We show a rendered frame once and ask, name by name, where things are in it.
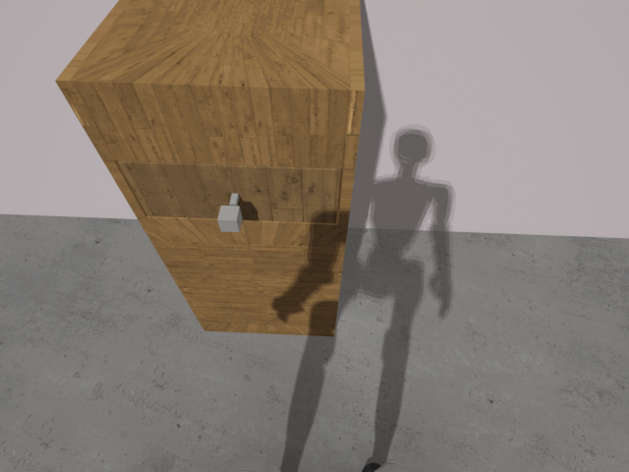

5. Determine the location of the cabinet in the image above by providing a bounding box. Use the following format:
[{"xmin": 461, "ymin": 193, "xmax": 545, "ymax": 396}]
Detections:
[{"xmin": 55, "ymin": 0, "xmax": 365, "ymax": 336}]

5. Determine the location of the handle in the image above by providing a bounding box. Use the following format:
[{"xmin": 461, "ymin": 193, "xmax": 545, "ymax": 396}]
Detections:
[{"xmin": 217, "ymin": 194, "xmax": 243, "ymax": 232}]

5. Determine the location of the drawer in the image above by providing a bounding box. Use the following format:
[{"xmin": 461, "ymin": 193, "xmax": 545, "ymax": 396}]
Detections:
[{"xmin": 118, "ymin": 160, "xmax": 340, "ymax": 223}]

